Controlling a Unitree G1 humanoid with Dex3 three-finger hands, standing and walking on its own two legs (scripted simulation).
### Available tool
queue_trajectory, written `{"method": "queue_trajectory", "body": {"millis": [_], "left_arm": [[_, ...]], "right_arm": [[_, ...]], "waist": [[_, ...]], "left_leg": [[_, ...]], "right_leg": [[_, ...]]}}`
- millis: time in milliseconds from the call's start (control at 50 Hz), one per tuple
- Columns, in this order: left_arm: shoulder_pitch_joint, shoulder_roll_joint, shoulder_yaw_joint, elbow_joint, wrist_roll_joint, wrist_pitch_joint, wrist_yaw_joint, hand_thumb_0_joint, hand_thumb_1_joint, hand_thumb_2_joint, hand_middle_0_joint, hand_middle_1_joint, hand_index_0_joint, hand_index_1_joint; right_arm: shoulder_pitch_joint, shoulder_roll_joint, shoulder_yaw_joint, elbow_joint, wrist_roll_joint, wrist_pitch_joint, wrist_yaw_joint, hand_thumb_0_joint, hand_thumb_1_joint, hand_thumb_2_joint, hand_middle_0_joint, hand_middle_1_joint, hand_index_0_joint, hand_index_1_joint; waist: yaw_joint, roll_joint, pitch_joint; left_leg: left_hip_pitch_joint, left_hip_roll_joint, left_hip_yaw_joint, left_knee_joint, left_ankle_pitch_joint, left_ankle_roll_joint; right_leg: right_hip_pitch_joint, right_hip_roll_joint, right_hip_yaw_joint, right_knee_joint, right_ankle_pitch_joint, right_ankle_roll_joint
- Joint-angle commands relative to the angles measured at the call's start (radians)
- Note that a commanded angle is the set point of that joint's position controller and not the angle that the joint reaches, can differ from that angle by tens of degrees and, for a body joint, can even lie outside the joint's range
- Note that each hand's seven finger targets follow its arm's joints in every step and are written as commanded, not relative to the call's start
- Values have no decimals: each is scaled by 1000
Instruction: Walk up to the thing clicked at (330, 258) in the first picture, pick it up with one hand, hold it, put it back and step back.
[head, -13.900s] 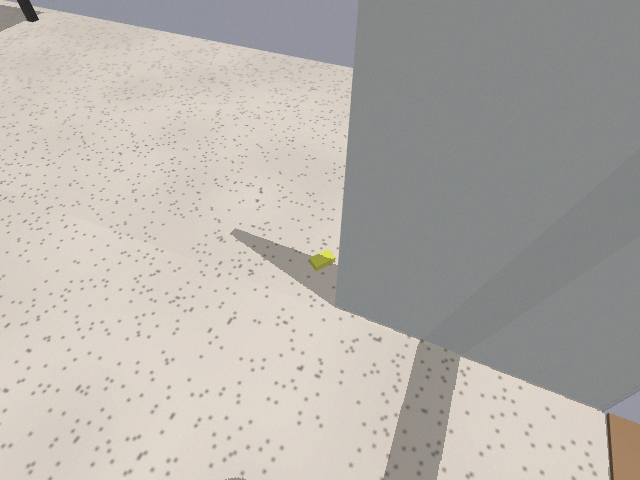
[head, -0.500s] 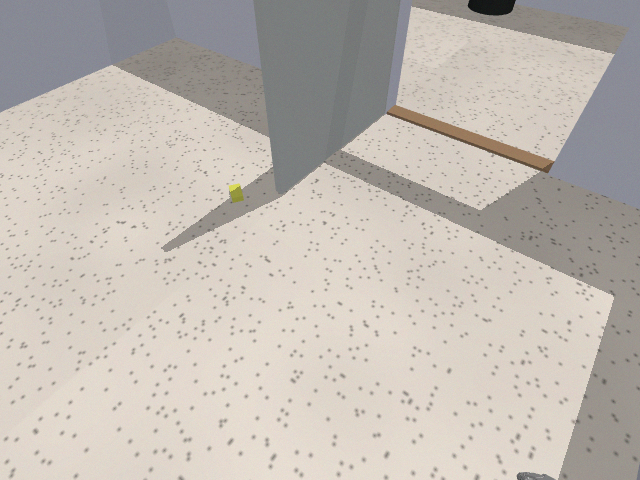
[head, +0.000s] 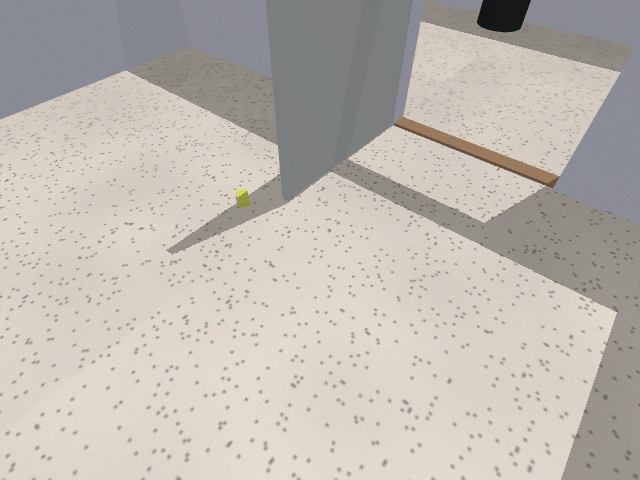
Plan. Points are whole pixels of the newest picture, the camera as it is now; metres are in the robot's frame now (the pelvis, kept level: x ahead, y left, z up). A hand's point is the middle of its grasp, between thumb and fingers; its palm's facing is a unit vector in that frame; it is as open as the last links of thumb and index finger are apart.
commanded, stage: stand
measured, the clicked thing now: (243, 198) +1.47 +0.32 -0.77
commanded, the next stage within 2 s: none
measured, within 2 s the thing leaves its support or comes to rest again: neither
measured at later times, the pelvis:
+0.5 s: pelvis +0.00 +0.00 +0.00, yaw +1 degrees
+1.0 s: pelvis +0.01 +0.00 +0.00, yaw +1 degrees
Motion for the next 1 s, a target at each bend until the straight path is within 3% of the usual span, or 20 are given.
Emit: {"method": "queue_trajectory", "body": {"millis": [0,80,300,800,980], "left_arm": [[-45,210,40,-63,4,-21,8,0,900,900,-200,-300,-200,-300],[-48,221,43,-68,4,-24,8,0,900,900,-200,-300,-200,-300],[-23,223,40,-61,3,-22,6,0,900,900,-200,-300,-200,-300],[-18,220,37,-68,3,-22,8,0,900,900,-200,-300,-200,-300],[-21,219,36,-68,2,-22,9,0,900,900,-200,-300,-200,-300]], "right_arm": [[-59,-213,-42,-64,2,-20,-10,0,-900,-900,200,300,200,300],[-46,-210,-42,-64,2,-22,-9,0,-900,-900,200,300,200,300],[-41,-213,-40,-63,5,-20,-7,0,-900,-900,200,300,200,300],[-27,-218,-31,-68,7,-25,-13,0,-900,-900,200,300,200,300],[-26,-219,-30,-68,7,-23,-14,0,-900,-900,200,300,200,300]], "waist": [[2,-6,-35],[-2,-13,-50],[3,-22,-45],[6,-14,-77],[8,-10,-60]], "left_leg": [[10,114,-116,-80,-24,23],[11,111,-116,-71,12,23],[9,109,-127,-67,-15,26],[40,117,-122,-44,130,27],[24,114,-124,-51,110,27]], "right_leg": [[-54,-103,75,-56,72,-39],[-40,-108,79,-54,93,-41],[-51,-107,75,-57,52,-41],[-15,-116,58,-34,172,-39],[-13,-117,61,-45,151,-38]]}}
